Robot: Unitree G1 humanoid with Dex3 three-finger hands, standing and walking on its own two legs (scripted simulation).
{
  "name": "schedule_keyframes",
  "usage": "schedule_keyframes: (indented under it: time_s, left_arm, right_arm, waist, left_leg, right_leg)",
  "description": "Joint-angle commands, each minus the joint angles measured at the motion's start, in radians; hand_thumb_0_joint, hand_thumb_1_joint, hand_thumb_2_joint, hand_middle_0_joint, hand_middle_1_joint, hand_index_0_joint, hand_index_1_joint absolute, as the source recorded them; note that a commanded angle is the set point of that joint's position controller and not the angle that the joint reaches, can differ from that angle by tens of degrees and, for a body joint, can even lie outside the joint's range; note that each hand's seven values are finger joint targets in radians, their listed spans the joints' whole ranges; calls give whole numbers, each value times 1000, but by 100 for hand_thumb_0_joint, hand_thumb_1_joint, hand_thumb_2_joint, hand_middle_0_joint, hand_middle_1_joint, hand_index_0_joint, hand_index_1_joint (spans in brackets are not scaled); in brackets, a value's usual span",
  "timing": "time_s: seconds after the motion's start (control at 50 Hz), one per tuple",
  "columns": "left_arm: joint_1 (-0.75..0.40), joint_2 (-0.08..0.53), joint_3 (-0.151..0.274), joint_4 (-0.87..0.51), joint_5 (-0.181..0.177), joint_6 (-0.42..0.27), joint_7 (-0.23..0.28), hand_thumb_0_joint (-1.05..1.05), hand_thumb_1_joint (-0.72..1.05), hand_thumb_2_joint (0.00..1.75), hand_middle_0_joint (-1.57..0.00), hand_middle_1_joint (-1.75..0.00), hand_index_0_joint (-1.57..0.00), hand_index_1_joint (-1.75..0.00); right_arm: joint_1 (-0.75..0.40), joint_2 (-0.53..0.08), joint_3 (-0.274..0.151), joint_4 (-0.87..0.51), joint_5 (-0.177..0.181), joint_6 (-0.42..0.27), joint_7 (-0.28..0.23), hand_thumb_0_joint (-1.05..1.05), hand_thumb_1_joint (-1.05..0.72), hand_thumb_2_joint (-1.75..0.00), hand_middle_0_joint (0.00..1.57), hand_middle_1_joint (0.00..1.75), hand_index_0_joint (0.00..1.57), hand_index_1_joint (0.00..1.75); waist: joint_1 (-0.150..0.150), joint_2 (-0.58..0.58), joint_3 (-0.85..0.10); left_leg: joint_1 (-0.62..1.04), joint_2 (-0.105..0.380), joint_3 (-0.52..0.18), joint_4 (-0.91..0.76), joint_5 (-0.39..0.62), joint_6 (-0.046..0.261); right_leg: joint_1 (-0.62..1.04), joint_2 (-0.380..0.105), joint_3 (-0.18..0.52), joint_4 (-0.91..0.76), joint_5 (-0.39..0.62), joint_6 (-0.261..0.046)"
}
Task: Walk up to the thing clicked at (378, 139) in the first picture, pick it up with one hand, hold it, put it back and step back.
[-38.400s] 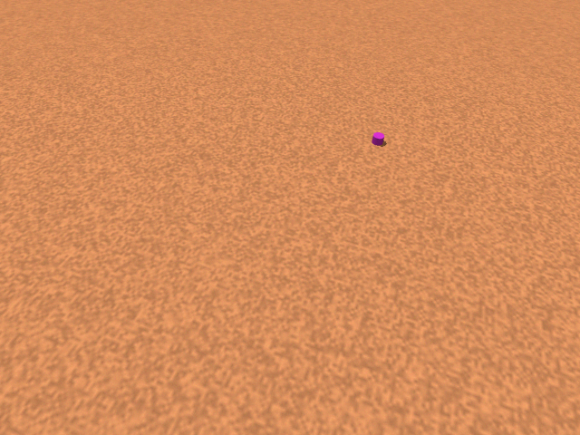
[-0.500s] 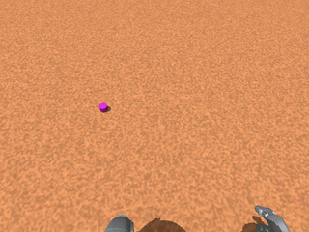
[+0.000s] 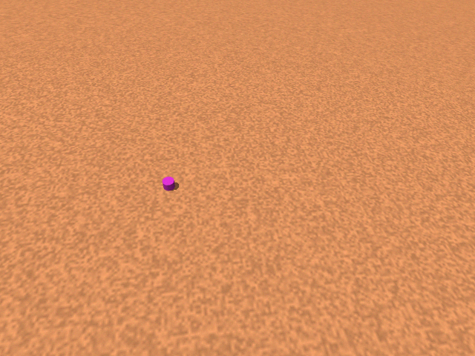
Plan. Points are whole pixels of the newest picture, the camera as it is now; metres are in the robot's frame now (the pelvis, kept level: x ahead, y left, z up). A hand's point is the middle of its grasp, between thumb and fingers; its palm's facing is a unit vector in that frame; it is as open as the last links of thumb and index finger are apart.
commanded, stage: step back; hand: left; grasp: from above
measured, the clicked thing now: (168, 183) +1.11 +0.31 -0.75
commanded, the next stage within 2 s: stand in 0.60 s
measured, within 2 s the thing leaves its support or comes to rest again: neither
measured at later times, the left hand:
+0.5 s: hand out of the picture +0.14 +0.27 -0.16, palm faces +0.04 -0.92 -0.38, open 7.4 cm
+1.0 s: hand out of the picture +0.17 +0.24 -0.14, palm faces -0.01 -0.94 -0.33, open 7.4 cm
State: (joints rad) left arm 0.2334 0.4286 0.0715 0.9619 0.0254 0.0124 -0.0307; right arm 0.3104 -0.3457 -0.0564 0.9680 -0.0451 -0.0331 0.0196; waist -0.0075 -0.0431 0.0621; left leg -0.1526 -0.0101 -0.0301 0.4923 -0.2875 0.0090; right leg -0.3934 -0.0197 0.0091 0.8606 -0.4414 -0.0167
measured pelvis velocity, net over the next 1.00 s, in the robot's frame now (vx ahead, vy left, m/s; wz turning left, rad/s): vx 0.08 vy -0.01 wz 0.01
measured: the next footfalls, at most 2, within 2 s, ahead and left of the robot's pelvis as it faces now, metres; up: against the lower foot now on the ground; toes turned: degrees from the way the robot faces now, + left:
right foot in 0.12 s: +0.14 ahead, -0.14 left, +0.00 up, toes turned +0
left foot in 0.42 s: +0.10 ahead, +0.13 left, +0.00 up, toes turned +1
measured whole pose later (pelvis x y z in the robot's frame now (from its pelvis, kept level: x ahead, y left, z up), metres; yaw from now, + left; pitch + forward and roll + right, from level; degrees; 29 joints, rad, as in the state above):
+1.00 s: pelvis +0.08 -0.01 +0.01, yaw +1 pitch -3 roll +0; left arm 0.06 0.34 -0.01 1.12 0.00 -0.02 -0.01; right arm 0.03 -0.34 -0.01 1.10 0.00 -0.02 0.01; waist 0.01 0.00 0.07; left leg -0.08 0.02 -0.01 0.34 -0.22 -0.03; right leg -0.14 -0.02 -0.01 0.37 -0.19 0.01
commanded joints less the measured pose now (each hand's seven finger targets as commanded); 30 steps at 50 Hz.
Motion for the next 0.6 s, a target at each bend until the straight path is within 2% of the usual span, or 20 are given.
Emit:
schedule_keyframes:
  time_s: [0.0, 0.04, 0.08, 0.1, 0.12, 0.14, 0.16, 0.18, 0.26, 0.34, 0.38, 0.4, 0.42, 0.44, 0.46, 0.48, 0.5, 0.54, 0.56, 0.58]
  left_arm:
    - [-89, 139, 37, -106, -3, -48, 3, 0, 90, 90, -20, -30, -20, -30]
    - [-74, 134, 39, -83, -8, -53, 7, 0, 90, 90, -20, -30, -20, -30]
    - [15, 134, 46, -30, -10, -61, 22, 0, 90, 90, -20, -30, -20, -30]
    - [46, 152, 53, -11, -5, -65, 31, 0, 90, 90, -20, -30, -20, -30]
    - [62, 219, 71, -14, 8, -73, 40, 0, 90, 90, -20, -30, -20, -30]
    - [10, 271, 73, -44, 10, -76, 44, 0, 90, 90, -20, -30, -20, -30]
    - [-95, 281, 70, -69, 12, -70, 42, 0, 90, 90, -20, -30, -20, -30]
    - [-134, 263, 65, -78, 13, -68, 40, 0, 90, 90, -20, -30, -20, -30]
    - [-139, 229, 63, -56, 5, -74, 44, 0, 90, 90, -20, -30, -20, -30]
    - [-155, 211, 54, -53, -1, -68, 44, 0, 90, 90, -20, -30, -20, -30]
    - [-193, 204, 45, -59, -6, -58, 42, 0, 90, 90, -20, -30, -20, -30]
    - [-177, 175, 32, -58, -8, -54, 42, 0, 90, 90, -20, -30, -20, -30]
    - [-176, 141, 21, -64, -14, -53, 43, 0, 90, 90, -20, -30, -20, -30]
    - [-166, 110, 8, -66, -28, -49, 43, 0, 90, 90, -20, -30, -20, -30]
    - [-177, 134, 16, -44, -36, -42, 49, 0, 90, 90, -20, -30, -20, -30]
    - [-154, 139, 17, -24, -30, -42, 51, 0, 90, 90, -20, -30, -20, -30]
    - [-151, 133, 10, -14, -28, -48, 49, 0, 90, 90, -20, -30, -20, -30]
    - [-138, 156, 13, -3, -26, -60, 49, 0, 90, 90, -20, -30, -20, -30]
    - [-130, 169, 14, 0, -31, -60, 51, 0, 90, 90, -20, -30, -20, -30]
    - [-125, 130, -8, 33, -30, -55, 44, 0, 90, 90, -20, -30, -20, -30]
  right_arm:
    - [-47, -286, -72, -87, 8, -25, -21, 0, -90, -90, 20, 30, 20, 30]
    - [-90, -275, -62, -97, 12, -14, -23, 0, -90, -90, 20, 30, 20, 30]
    - [-135, -240, -43, -114, 21, 6, -23, 0, -90, -90, 20, 30, 20, 30]
    - [-114, -183, -24, -113, 27, 13, -25, 0, -90, -90, 20, 30, 20, 30]
    - [-76, -128, -8, -118, 33, 15, -27, 0, -90, -90, 20, 30, 20, 30]
    - [-42, -144, -12, -105, 28, 28, -37, 0, -90, -90, 20, 30, 20, 30]
    - [-21, -223, -40, -72, 22, 38, -41, 0, -90, -90, 20, 30, 20, 30]
    - [4, -242, -50, -50, 22, 40, -39, 0, -90, -90, 20, 30, 20, 30]
    - [-1, -235, -44, -12, 17, 37, -27, 0, -90, -90, 20, 30, 20, 30]
    - [-27, -211, -35, 0, 10, 27, -25, 0, -90, -90, 20, 30, 20, 30]
    - [2, -197, -36, 24, 7, 18, -24, 0, -90, -90, 20, 30, 20, 30]
    - [-9, -206, -41, 30, 6, 11, -29, 0, -90, -90, 20, 30, 20, 30]
    - [-25, -236, -50, 26, -1, 6, -35, 0, -90, -90, 20, 30, 20, 30]
    - [-86, -288, -55, 3, -3, 0, -37, 0, -90, -90, 20, 30, 20, 30]
    - [-167, -325, -51, -10, 6, 4, -32, 0, -90, -90, 20, 30, 20, 30]
    - [-208, -310, -47, -13, 9, 5, -29, 0, -90, -90, 20, 30, 20, 30]
    - [-209, -273, -36, -1, 10, 7, -27, 0, -90, -90, 20, 30, 20, 30]
    - [-196, -229, -21, 0, 25, 5, -34, 0, -90, -90, 20, 30, 20, 30]
    - [-184, -227, -21, 7, 31, 7, -38, 0, -90, -90, 20, 30, 20, 30]
    - [-153, -220, -11, 25, 44, -8, -34, 0, -90, -90, 20, 30, 20, 30]
  waist:
    - [-15, 239, 27]
    - [7, 252, 11]
    - [60, 181, -25]
    - [76, 81, -48]
    - [78, -110, -65]
    - [55, -125, -67]
    - [31, -68, -15]
    - [10, -70, 33]
    - [23, -75, -1]
    - [23, -111, -48]
    - [-11, -107, -76]
    - [-10, -51, -79]
    - [-7, 21, -98]
    - [19, 144, -94]
    - [32, 186, -63]
    - [43, 183, -56]
    - [55, 150, -53]
    - [36, 105, -128]
    - [30, 105, -155]
    - [12, 107, -172]
  left_leg:
    - [-38, 207, -200, -180, 44, 167]
    - [-125, 189, -153, -130, 51, 144]
    - [-234, 143, -95, 15, 11, 105]
    - [-305, 103, -74, 119, -73, 72]
    - [-380, -7, -42, 305, -198, 33]
    - [-336, -35, -74, 407, -305, 8]
    - [-240, 4, -89, 458, -325, 3]
    - [-225, 23, -97, 444, -302, 4]
    - [-252, 33, -101, 412, -185, 4]
    - [-173, 38, -6, 211, -179, -3]
    - [-73, 9, 46, 16, -69, 0]
    - [-29, 18, 15, -56, 27, 3]
    - [-19, 91, -99, -92, 109, 27]
    - [-53, 222, -283, -138, 167, 78]
    - [-139, 269, -305, -127, 138, 149]
    - [-178, 274, -278, -104, 161, 170]
    - [-155, 230, -205, -74, 240, 132]
    - [-94, 137, -87, 31, 453, 46]
    - [-83, 116, -71, 52, 465, 26]
    - [-46, 131, -102, -37, 341, 28]
  right_leg:
    - [-35, -17, -16, -116, 49, 4]
    - [105, -4, -34, -227, 126, 2]
    - [310, 39, -64, -366, 241, 7]
    - [399, 8, 3, -401, 261, 7]
    - [411, -161, 273, -499, 166, -34]
    - [258, -333, 514, -623, -107, -109]
    - [77, -364, 542, -659, -347, -184]
    - [19, -335, 516, -652, -381, -191]
    - [75, -261, 339, -590, -204, -145]
    - [94, -237, 218, -500, 84, -142]
    - [83, -206, 145, -408, 179, -120]
    - [72, -177, 116, -340, 265, -88]
    - [61, -139, 72, -250, 355, -53]
    - [33, -53, 17, -174, 281, -9]
    - [72, 18, -35, -171, 43, -1]
    - [145, 3, -20, -186, 7, -1]
    - [175, -9, -12, -282, 86, -5]
    - [246, -77, 54, -310, 487, -24]
    - [268, -97, 79, -306, 561, -35]
    - [278, -100, 73, -337, 519, -43]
